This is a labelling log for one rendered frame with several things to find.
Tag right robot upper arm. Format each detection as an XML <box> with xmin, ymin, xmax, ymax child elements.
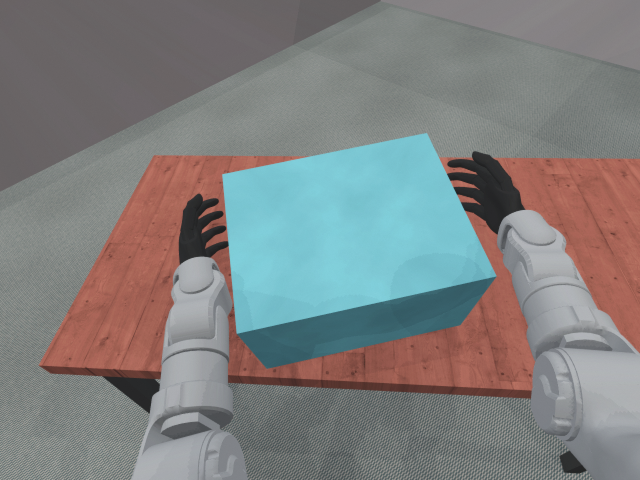
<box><xmin>530</xmin><ymin>347</ymin><xmax>640</xmax><ymax>480</ymax></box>

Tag table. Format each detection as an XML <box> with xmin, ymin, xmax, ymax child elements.
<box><xmin>38</xmin><ymin>155</ymin><xmax>640</xmax><ymax>474</ymax></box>

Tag left robot upper arm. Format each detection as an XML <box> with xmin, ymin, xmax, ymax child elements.
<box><xmin>133</xmin><ymin>429</ymin><xmax>248</xmax><ymax>480</ymax></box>

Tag robot right forearm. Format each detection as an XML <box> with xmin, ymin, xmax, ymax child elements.
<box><xmin>497</xmin><ymin>210</ymin><xmax>640</xmax><ymax>362</ymax></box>

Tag robot left forearm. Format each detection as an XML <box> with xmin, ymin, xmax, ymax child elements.
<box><xmin>131</xmin><ymin>257</ymin><xmax>233</xmax><ymax>480</ymax></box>

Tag robot right hand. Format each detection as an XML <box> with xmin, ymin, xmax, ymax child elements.
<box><xmin>447</xmin><ymin>151</ymin><xmax>525</xmax><ymax>235</ymax></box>

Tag carton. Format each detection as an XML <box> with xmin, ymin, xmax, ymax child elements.
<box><xmin>222</xmin><ymin>133</ymin><xmax>497</xmax><ymax>369</ymax></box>

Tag robot left hand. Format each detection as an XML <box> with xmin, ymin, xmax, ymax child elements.
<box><xmin>179</xmin><ymin>194</ymin><xmax>229</xmax><ymax>264</ymax></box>

